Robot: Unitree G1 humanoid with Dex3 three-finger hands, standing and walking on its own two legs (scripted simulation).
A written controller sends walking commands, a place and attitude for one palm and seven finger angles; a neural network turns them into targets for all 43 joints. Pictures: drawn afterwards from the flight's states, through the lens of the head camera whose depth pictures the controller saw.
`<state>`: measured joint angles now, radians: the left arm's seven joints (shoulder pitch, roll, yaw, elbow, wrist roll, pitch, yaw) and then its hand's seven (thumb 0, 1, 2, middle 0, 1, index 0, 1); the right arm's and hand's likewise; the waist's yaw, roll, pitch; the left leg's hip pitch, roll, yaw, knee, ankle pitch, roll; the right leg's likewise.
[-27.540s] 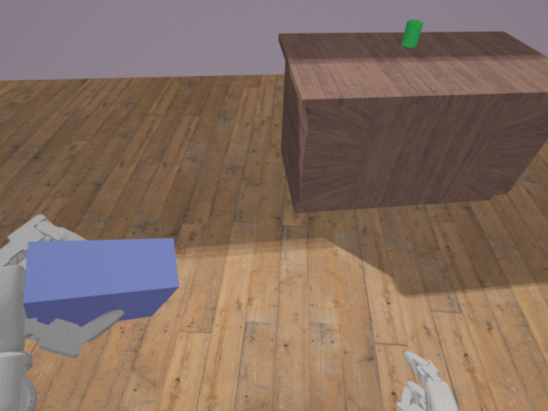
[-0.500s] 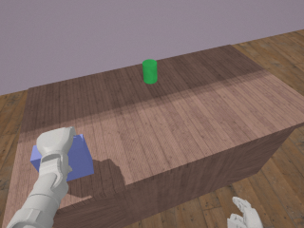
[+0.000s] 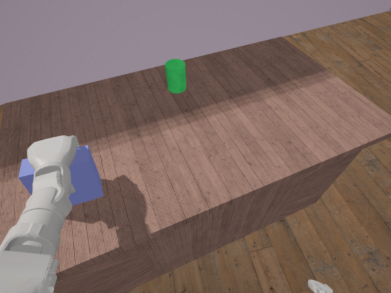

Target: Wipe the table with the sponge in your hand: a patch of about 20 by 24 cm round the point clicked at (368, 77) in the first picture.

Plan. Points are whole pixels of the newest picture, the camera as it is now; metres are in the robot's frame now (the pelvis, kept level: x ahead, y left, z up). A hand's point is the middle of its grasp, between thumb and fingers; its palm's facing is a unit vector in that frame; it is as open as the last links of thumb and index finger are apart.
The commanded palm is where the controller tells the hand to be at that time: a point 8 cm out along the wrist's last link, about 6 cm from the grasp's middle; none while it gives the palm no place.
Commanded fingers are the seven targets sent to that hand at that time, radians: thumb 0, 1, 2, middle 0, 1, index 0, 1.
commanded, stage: wipe forward along the first lane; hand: left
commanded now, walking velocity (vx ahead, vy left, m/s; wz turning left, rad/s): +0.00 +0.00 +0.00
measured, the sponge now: (69, 185) +0.35 +0.33 -0.03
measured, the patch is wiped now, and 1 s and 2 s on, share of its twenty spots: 0.50 0.60 0.60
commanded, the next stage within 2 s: slide across to the middle lane in 0.74 s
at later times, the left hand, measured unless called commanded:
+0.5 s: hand (59, 154) +0.40 +0.36 +0.03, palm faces -0.13 +0.00 -0.99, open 9.9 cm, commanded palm +0.39 +0.34 +0.06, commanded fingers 0.00 0.10 1.30 -1.20 -1.60 -1.20 -1.60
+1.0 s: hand (57, 138) +0.45 +0.38 +0.03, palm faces -0.14 +0.03 -0.99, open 10.0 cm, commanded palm +0.44 +0.34 +0.07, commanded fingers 0.00 0.10 1.30 -1.20 -1.60 -1.20 -1.60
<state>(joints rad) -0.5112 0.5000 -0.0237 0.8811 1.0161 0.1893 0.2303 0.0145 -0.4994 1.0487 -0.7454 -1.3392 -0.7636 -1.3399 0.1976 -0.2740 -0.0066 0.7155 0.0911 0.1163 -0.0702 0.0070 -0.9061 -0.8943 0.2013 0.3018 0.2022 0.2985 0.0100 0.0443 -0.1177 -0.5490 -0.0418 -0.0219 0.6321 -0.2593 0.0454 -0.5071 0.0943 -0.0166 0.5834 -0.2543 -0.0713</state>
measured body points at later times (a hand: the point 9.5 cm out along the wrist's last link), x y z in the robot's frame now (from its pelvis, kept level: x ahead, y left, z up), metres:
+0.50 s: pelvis +0.01 +0.02 +0.00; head +0.06 +0.02 +0.44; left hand +0.41 +0.35 +0.08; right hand +0.10 -0.26 -0.13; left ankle +0.03 +0.09 -0.72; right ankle +0.02 -0.08 -0.72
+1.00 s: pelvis +0.01 +0.04 -0.01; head +0.09 +0.05 +0.43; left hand +0.45 +0.37 +0.08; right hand +0.05 -0.24 -0.13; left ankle +0.03 +0.09 -0.72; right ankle +0.01 -0.08 -0.72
